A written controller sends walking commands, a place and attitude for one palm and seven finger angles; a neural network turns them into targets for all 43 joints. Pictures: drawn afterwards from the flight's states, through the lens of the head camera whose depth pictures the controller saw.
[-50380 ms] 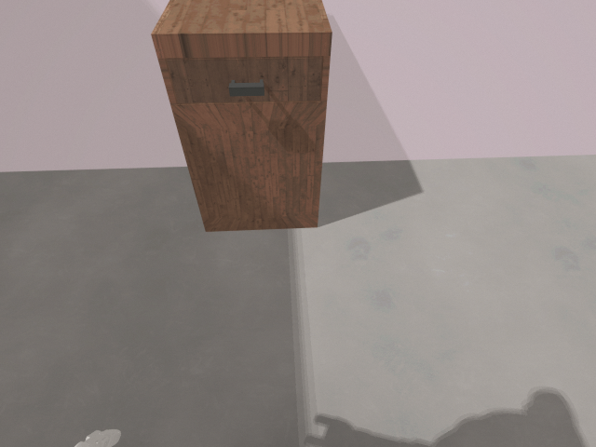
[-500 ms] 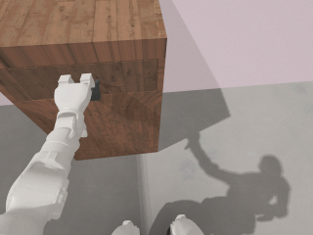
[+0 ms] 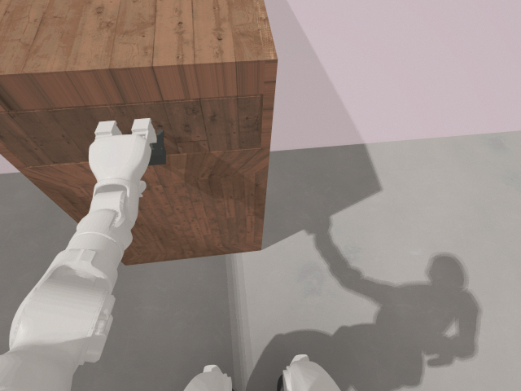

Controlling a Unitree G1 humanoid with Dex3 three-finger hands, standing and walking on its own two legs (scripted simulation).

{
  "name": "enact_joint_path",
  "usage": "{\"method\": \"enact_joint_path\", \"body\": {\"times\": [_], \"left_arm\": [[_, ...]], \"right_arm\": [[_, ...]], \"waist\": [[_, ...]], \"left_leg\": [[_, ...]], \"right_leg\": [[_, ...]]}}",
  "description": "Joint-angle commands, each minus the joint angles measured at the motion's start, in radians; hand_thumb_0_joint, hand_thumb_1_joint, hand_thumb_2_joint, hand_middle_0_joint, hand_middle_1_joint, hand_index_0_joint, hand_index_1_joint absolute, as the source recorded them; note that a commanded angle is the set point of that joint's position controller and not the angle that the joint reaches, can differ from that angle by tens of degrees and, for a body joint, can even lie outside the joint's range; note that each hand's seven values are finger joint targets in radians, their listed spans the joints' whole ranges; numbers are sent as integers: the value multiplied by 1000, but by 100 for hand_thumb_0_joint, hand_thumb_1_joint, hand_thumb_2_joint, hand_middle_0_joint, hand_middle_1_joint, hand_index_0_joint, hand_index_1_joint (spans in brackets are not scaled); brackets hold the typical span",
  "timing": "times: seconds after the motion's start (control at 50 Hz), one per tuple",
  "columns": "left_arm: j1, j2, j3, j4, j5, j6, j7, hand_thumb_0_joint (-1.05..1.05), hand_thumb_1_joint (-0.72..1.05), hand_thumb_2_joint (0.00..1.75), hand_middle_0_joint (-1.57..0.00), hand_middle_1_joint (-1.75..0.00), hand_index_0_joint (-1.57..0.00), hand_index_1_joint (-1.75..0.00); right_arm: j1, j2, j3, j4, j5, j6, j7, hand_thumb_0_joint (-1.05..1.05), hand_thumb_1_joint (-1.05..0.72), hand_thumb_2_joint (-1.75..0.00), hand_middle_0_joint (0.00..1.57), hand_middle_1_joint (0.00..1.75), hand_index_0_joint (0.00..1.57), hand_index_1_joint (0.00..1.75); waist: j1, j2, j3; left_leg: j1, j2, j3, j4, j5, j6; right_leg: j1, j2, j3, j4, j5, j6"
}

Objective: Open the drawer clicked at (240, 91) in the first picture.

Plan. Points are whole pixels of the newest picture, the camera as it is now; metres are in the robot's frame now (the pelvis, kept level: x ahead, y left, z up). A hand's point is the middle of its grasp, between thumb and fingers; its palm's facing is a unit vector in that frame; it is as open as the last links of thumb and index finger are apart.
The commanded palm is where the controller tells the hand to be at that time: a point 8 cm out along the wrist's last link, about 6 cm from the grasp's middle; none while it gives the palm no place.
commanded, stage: close the thumb around the handle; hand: left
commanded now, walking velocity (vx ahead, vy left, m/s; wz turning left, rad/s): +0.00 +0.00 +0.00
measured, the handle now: (135, 146) +0.53 +0.21 +0.00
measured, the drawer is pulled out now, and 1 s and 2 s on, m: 0.00 0.01 0.09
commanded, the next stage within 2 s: pull the drawer open in 0.28 s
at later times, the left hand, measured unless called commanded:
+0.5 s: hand (133, 175) +0.47 +0.20 -0.01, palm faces -0.02 -0.01 -1.00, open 8.0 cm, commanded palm +0.44 +0.20 +0.03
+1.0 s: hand (132, 183) +0.46 +0.20 -0.01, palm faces +0.01 -0.03 -1.00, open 7.9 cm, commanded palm +0.43 +0.20 +0.03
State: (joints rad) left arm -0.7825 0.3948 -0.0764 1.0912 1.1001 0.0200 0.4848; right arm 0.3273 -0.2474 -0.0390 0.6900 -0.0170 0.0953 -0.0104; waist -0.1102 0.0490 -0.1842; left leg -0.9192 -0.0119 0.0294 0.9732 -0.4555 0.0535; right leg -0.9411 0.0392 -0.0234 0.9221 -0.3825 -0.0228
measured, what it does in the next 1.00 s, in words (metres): stands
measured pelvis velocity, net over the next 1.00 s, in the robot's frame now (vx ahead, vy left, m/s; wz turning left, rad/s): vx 0.03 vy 0.00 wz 0.01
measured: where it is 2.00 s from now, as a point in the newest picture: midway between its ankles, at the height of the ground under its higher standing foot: outside the picture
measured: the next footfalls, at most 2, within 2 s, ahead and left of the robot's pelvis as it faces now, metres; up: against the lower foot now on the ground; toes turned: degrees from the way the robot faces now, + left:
none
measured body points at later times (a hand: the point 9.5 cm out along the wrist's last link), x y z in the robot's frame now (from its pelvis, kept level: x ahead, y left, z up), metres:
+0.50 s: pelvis +0.00 +0.00 +0.00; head +0.11 +0.00 +0.44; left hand +0.47 +0.20 +0.05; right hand +0.04 -0.27 -0.13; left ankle -0.01 +0.09 -0.68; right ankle +0.02 -0.11 -0.68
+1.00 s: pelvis +0.03 +0.00 +0.01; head +0.13 +0.00 +0.45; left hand +0.45 +0.20 +0.05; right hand +0.11 -0.26 -0.12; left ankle -0.01 +0.09 -0.68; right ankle +0.02 -0.11 -0.68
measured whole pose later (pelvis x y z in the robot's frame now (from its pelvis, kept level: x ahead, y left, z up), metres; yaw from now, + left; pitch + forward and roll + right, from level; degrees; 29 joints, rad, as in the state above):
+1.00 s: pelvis +0.03 +0.00 +0.01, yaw +0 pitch +22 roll -2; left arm -0.59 0.31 -0.12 0.91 1.12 0.02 0.51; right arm 0.28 -0.24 -0.07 0.69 -0.02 0.12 0.00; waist -0.04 0.05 -0.20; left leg -0.81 -0.02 0.02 0.92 -0.48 0.05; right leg -0.83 0.04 -0.02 0.87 -0.42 -0.02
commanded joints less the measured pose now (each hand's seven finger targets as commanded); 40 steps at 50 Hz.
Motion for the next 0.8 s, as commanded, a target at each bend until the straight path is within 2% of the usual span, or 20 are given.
{"method": "enact_joint_path", "body": {"times": [0.0, 0.02, 0.06, 0.12, 0.16, 0.22, 0.28, 0.32, 0.36, 0.38, 0.44, 0.46, 0.48, 0.5, 0.52, 0.54, 0.6, 0.64, 0.7, 0.78], "left_arm": [[-305, 201, 45, -81, -11, 15, -16, 0, 73, 83, -39, -133, -39, -133], [-289, 204, 47, -74, -8, 16, -16, 0, 79, 85, -39, -134, -39, -134], [-300, 205, 46, -76, -7, 17, -15, 0, 90, 90, -40, -135, -40, -135], [-295, 199, 44, -75, -5, 14, -16, 0, 90, 90, -40, -135, -40, -135], [-313, 164, 21, -84, -8, 10, -13, 0, 90, 90, -40, -135, -40, -135], [-333, 173, 22, -62, -3, 11, -12, 0, 90, 90, -40, -135, -40, -135], [-352, 190, 31, -62, -5, 14, -8, 0, 90, 90, -40, -135, -40, -135], [-338, 207, 46, -70, -5, 12, -9, 0, 90, 90, -40, -135, -40, -135], [-358, 191, 27, -65, -7, 16, -10, 0, 90, 90, -40, -135, -40, -135], [-319, 199, 39, -57, -7, 17, -13, 0, 90, 90, -40, -135, -40, -135], [-276, 181, 33, -66, -11, 17, -18, 0, 90, 90, -40, -135, -40, -135], [-260, 150, 16, -75, -18, 15, -21, 0, 90, 90, -40, -135, -40, -135], [-223, 163, 32, -76, -22, 14, -24, 0, 90, 90, -40, -135, -40, -135], [-214, 163, 38, -87, -27, 9, -28, 0, 90, 90, -40, -135, -40, -135], [-170, 177, 52, -99, -25, 6, -31, 0, 90, 90, -40, -135, -40, -135], [-146, 164, 45, -120, -27, 1, -34, 0, 90, 90, -40, -135, -40, -135], [-63, 138, 43, -141, -35, -8, -40, 0, 90, 90, -40, -135, -40, -135], [7, 147, 59, -179, -32, -15, -40, 0, 90, 90, -40, -135, -40, -135], [104, 118, 59, -247, -35, -22, -35, 0, 90, 90, -40, -135, -40, -135], [213, 81, 49, -350, -39, -5, -15, 0, 90, 90, -40, -135, -40, -135]], "right_arm": [[121, -163, -51, -55, 0, -13, -11, 0, -90, -90, 20, 30, 20, 30], [126, -163, -51, -56, 2, -11, -10, 0, -90, -90, 20, 30, 20, 30], [125, -164, -51, -55, 2, -13, -12, 0, -90, -90, 20, 30, 20, 30], [125, -162, -51, -56, 2, -12, -10, 0, -90, -90, 20, 30, 20, 30], [126, -160, -53, -55, 2, -16, -10, 0, -90, -90, 20, 30, 20, 30], [133, -162, -52, -48, 1, -18, -10, 0, -90, -90, 20, 30, 20, 30], [132, -163, -51, -47, 0, -20, -11, 0, -90, -90, 20, 30, 20, 30], [133, -163, -51, -49, 0, -18, -12, 0, -90, -90, 20, 30, 20, 30], [129, -161, -48, -49, 1, -18, -13, 0, -90, -90, 20, 30, 20, 30], [127, -160, -47, -53, 3, -18, -12, 0, -90, -90, 20, 30, 20, 30], [124, -158, -47, -60, 5, -14, -11, 0, -90, -90, 20, 30, 20, 30], [120, -155, -50, -66, 5, -15, -9, 0, -90, -90, 20, 30, 20, 30], [119, -154, -48, -70, 7, -13, -7, 0, -90, -90, 20, 30, 20, 30], [116, -155, -50, -71, 5, -12, -8, 0, -90, -90, 20, 30, 20, 30], [116, -154, -51, -74, 7, -10, -7, 0, -90, -90, 20, 30, 20, 30], [108, -152, -51, -82, 8, -8, -7, 0, -90, -90, 20, 30, 20, 30], [94, -147, -54, -89, 9, -5, -4, 0, -90, -90, 20, 30, 20, 30], [85, -146, -56, -98, 11, -2, -2, 0, -90, -90, 20, 30, 20, 30], [66, -140, -64, -111, 11, 3, 3, 0, -90, -90, 20, 30, 20, 30], [49, -137, -73, -116, 12, 7, 14, 0, -90, -90, 20, 30, 20, 30]], "waist": [[-14, -20, -338], [-7, -26, -344], [-16, -42, -335], [-13, -26, -331], [-24, -33, -329], [-31, -37, -309], [-37, -49, -320], [-23, -33, -355], [-37, -41, -322], [-19, -33, -329], [-8, -34, -332], [-7, -41, -340], [7, -48, -338], [9, -45, -354], [26, -46, -367], [32, -45, -375], [46, -67, -349], [70, -62, -358], [87, -64, -369], [91, -74, -359]], "left_leg": [[210, -7, -35, -116, 285, -3], [210, -8, -32, -117, 282, -3], [204, -6, -32, -114, 285, -2], [215, -6, -36, -116, 286, -3], [219, -4, -40, -111, 285, -3], [204, -5, -44, -110, 266, -3], [188, -8, -38, -103, 250, 1], [202, -10, -39, -103, 271, -1], [183, -9, -37, -104, 248, 1], [183, -13, -34, -106, 248, -1], [203, -9, -37, -114, 272, -3], [206, -10, -32, -116, 271, -2], [200, -12, -28, -121, 270, -2], [207, -11, -26, -120, 288, -2], [215, -11, -24, -122, 306, -3], [223, -10, -20, -125, 315, -3], [218, -10, -12, -135, 328, -3], [231, -9, -7, -144, 358, -6], [263, -6, -5, -150, 433, -9], [325, 8, -7, -158, 547, -13]], "right_leg": [[240, 10, 10, -111, 223, -16], [245, 10, 10, -110, 219, -16], [243, 10, 11, -111, 226, -13], [232, 11, 9, -111, 217, -17], [215, 11, 6, -111, 209, -15], [199, 11, 4, -108, 190, -16], [210, 9, 12, -111, 187, -13], [226, 9, 12, -104, 206, -15], [216, 9, 13, -111, 190, -12], [227, 9, 14, -111, 189, -15], [234, 11, 8, -108, 207, -17], [251, 12, 10, -113, 213, -15], [270, 11, 11, -117, 218, -16], [286, 11, 13, -114, 242, -17], [302, 11, 14, -110, 261, -17], [314, 12, 16, -113, 274, -17], [348, 11, 20, -124, 306, -18], [374, 11, 20, -121, 336, -20], [408, 12, 22, -124, 410, -23], [422, 12, 20, -132, 485, -20]]}}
